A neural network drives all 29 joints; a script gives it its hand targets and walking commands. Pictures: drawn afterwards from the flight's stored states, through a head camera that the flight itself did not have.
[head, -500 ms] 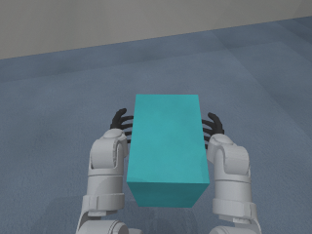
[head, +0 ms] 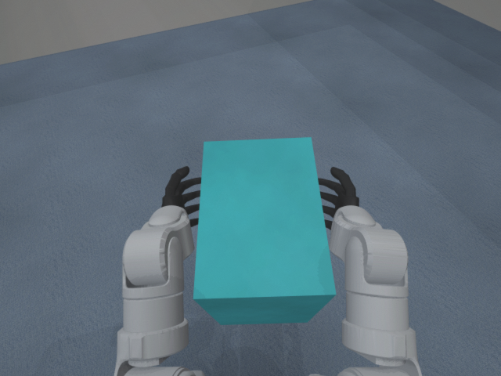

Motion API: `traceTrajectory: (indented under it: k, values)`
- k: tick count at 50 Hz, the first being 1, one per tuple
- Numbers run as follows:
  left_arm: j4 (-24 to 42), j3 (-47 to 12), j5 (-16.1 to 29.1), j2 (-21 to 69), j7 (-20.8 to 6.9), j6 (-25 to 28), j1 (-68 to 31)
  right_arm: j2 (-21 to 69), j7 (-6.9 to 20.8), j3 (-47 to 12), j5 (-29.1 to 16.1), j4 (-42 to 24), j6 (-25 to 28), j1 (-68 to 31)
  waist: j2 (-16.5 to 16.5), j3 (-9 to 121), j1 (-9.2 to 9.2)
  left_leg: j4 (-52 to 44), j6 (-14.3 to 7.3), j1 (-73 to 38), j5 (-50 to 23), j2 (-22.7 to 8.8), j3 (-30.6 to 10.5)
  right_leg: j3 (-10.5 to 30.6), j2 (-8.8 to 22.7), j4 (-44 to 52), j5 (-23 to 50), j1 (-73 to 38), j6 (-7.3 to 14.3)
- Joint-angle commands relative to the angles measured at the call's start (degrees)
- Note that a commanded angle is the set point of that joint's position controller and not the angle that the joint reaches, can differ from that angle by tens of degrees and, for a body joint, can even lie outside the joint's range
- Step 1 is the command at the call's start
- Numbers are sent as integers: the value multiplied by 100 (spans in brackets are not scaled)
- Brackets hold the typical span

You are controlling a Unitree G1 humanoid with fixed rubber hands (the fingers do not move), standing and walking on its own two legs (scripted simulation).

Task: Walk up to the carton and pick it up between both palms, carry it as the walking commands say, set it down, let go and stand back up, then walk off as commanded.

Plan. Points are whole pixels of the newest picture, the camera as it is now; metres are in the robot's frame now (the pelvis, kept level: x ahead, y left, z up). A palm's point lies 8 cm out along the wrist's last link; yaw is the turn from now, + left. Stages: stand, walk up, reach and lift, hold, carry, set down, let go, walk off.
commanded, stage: carry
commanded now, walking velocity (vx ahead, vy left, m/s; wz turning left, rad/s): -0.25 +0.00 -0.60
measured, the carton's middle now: (261, 241) +0.31 +0.01 +0.04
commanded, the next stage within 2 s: none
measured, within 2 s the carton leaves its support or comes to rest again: neither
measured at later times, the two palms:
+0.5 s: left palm (273, 354) +0.14 +0.00 +0.10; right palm out of the picture +0.09 -0.24 +0.10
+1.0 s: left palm out of the picture -0.06 -0.11 +0.08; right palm out of the picture -0.15 -0.33 +0.07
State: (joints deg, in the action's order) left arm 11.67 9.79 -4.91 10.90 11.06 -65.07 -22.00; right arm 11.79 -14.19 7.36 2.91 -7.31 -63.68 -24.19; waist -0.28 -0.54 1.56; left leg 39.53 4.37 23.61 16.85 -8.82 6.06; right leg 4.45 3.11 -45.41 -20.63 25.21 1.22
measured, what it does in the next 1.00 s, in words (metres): walks backwards, turning right: right foot, then left foot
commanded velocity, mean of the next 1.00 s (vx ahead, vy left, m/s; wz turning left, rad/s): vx -0.25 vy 0.00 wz -0.60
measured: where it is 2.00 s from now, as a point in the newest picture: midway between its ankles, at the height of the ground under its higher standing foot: outside the picture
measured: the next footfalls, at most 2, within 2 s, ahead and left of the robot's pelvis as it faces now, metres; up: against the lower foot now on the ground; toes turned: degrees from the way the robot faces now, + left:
right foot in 0.02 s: +0.05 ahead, -0.16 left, +0.00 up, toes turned +1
left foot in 0.28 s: -0.06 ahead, +0.05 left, +0.00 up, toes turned +1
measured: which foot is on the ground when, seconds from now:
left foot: down 0.00-0.02, up 0.04-0.26, down 0.28-0.62, up 0.64-0.96, down 0.98-1.00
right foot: up 0.00-0.00, down 0.02-0.30, up 0.32-0.58, down 0.60-0.98, up 1.00-1.00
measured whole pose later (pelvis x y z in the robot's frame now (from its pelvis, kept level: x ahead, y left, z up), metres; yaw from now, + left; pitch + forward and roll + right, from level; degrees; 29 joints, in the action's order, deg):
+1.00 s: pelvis -0.39 -0.09 +0.00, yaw -23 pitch +4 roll +2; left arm 11.8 6.4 -4.6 10.4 10.8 -64.0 -20.5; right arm 10.5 -14.5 6.2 2.1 -11.5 -64.1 -20.7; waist -1.7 -2.1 -0.3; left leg 36.2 -2.4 19.0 22.5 4.3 10.1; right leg 6.3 -2.6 -30.4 0.5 35.7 0.2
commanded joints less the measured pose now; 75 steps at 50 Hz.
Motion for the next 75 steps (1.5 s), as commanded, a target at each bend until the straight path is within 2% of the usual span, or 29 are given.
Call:
traceTrajectory:
  k: [1,2,6,9,10,13,15,16,18,20,27,29,30,31,32,34,37,43,46,48,50,51,54,60,67,70,72,74,75]
  values:
    - [283,-3231,1853,5305,-602,-7,-1422,5068,562,-2750,-1166,-1184,-1,-1391,-1134,2591,-64,1948,-82,963,1029,331,351,1704,1306,1594,6191,-2267,311]
    - [160,-3121,1794,5221,-638,19,-1518,5134,587,-2927,-1239,-1133,-14,-1685,-2051,2647,-111,2398,-26,1337,2571,817,-212,2580,1644,1444,7521,-2142,732]
    - [402,-2988,1679,5801,-714,135,-1866,5772,770,-3423,-1740,-1646,85,-2743,-1760,2483,-134,1921,-243,293,1444,791,-450,1716,891,1721,4874,-738,465]
    - [816,-3105,1736,5970,-705,278,-1911,5919,811,-3508,-1863,-1744,159,-2412,-1383,2993,-114,1101,-380,-178,1026,1013,-548,2040,892,1926,3961,-889,491]
    - [480,-3004,1650,5970,-676,242,-1744,5931,794,-3622,-1963,-1947,126,-2795,-1883,3127,-82,655,-389,-510,1056,1097,-434,2197,902,2046,3740,-862,517]
    - [296,-3101,1587,5743,-590,117,-1205,5623,780,-3365,-1775,-1590,53,-1957,-729,3450,-245,-1489,-627,-2466,-197,321,-643,1317,346,1236,2431,79,47]
    - [358,-3143,1663,5648,-540,54,-1290,5338,739,-3112,-1614,-1336,8,-1672,1552,3121,-109,-1581,-1770,-2662,-3140,-2256,-2379,-280,-807,-1492,-1554,1674,-265]
    - [247,-3271,1684,5580,-564,-7,-1379,5244,741,-2858,-1426,-1131,-26,-1258,1439,2797,-166,-1751,-2115,-1987,-2634,-2420,-1678,-380,-197,-2746,-1536,1733,-298]
    - [628,-3442,1781,5775,-647,67,-1891,5574,859,-2955,-1500,-1194,-4,-1652,845,2310,-121,-1873,-1847,-1116,-1409,-1891,-711,-475,35,-3405,-559,1365,-295]
    - [853,-3484,1996,5739,-671,140,-2152,5567,877,-2983,-1608,-1331,43,-1861,315,2451,-52,-1270,-1655,-1425,-2338,-1413,-198,-502,-14,-3249,-199,1285,-369]
    - [177,-3246,1740,5371,-612,-113,-1491,4990,680,-2561,-922,-490,-152,-924,1656,2554,-85,-587,-1206,-1238,-2676,-1271,246,-1095,12,-152,-347,-215,-394]
    - [-59,-3058,1608,5306,-615,-138,-1184,5023,675,-2775,-1122,-504,-178,-1193,957,2339,32,154,-748,-562,-1536,-956,457,-591,0,1107,311,-851,-205]
    - [133,-3044,1633,5171,-605,-113,-1363,4946,672,-2698,-1033,-364,-213,-977,9,2015,67,889,-367,195,-538,-514,571,581,578,1753,2128,-1208,58]
    - [-11,-2956,1638,5290,-624,-89,-1325,5115,692,-2844,-1151,-676,-169,-1408,-2069,1963,-65,1757,-89,1435,2164,261,563,2311,1662,1998,4465,-1617,489]
    - [-19,-2873,1599,5161,-661,-34,-1345,5160,743,-3039,-1206,-608,-143,-1512,-2828,1863,-104,2566,22,1616,2561,538,-172,2857,1716,2025,4994,-1116,655]
    - [-20,-2652,1436,5440,-733,15,-1441,5429,862,-3420,-1575,-1174,-95,-2679,-1662,1691,-95,3230,-79,833,1684,603,-428,2138,991,2198,2743,108,424]
    - [20,-2581,1463,5886,-799,164,-1454,5831,875,-3701,-1843,-1697,71,-2984,-1870,2055,-84,2902,-240,684,811,786,-395,1855,709,2475,1036,-52,220]
    - [441,-2840,1662,5750,-692,304,-1420,5826,753,-3663,-1974,-1665,73,-2440,-1446,3385,-27,858,-319,206,1255,1203,-548,2689,945,2098,4363,-1937,661]
    - [681,-3065,1731,5691,-667,239,-1132,5782,762,-3451,-1771,-1360,24,-1455,-1498,3544,-40,-543,-493,-1099,1049,1220,-460,2572,818,2453,3628,-1396,416]
    - [934,-3184,1776,5680,-618,319,-1131,5680,814,-3542,-1900,-1764,150,-1636,-1294,3820,-155,-1955,-644,-3083,109,791,-222,1715,283,2377,2881,-427,-221]
    - [684,-3236,1813,5764,-556,174,-1098,5540,783,-3335,-1795,-1658,128,-1688,1523,3358,-63,-1573,-1632,-3457,-3022,-1931,-1888,-62,-882,-485,-838,1211,-488]
    - [1069,-3269,1851,5525,-586,265,-1310,5367,800,-3181,-1742,-1711,156,-1494,1243,3092,-139,-1577,-2241,-2832,-3850,-2561,-1346,-416,-434,-2095,-1199,1623,-533]
    - [965,-3599,1944,5764,-609,225,-1735,5472,862,-3081,-1586,-1494,85,-1541,400,2314,14,-1227,-1761,-2042,-3885,-1808,-28,-422,-105,-3453,-146,1783,-402]
    - [595,-3615,1924,5425,-565,-48,-1764,4984,736,-2560,-1213,-1120,-24,-1286,927,2257,-29,-1000,-1473,-1855,-3387,-1197,626,-903,5,-2349,-89,1150,-542]
    - [792,-3324,1737,5141,-459,-110,-1597,4851,727,-2542,-1135,-720,-152,-797,1908,2661,-117,-657,-1297,-2244,-2838,-1526,539,-1040,128,-138,-493,158,-392]
    - [491,-3144,1726,5486,-564,-43,-1479,5056,761,-2798,-1316,-1087,-76,-1309,631,2419,61,361,-742,-1315,-1974,-1256,774,-463,105,1907,661,-702,-147]
    - [340,-2961,1653,5419,-615,49,-1120,5204,798,-3101,-1459,-1343,-13,-1536,-2238,2385,-60,2030,-91,1338,2573,71,551,2583,1635,1904,6046,-2064,508]
    - [297,-2833,1570,5503,-640,243,-983,5175,834,-3454,-1564,-1744,171,-2023,-2746,2330,-82,2665,-48,1308,2351,424,-352,2417,1244,1769,5722,-1502,597]
    - [689,-3096,1698,5740,-662,284,-1580,5407,931,-3392,-1687,-1575,166,-2040,-1788,2187,-80,2785,-81,925,1554,316,-281,1605,902,1550,5251,-1048,435]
